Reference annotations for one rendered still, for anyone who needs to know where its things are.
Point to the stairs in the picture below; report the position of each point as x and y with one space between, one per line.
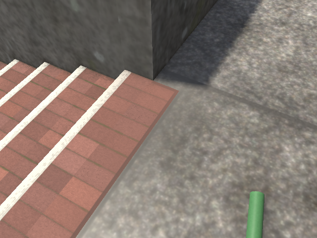
38 106

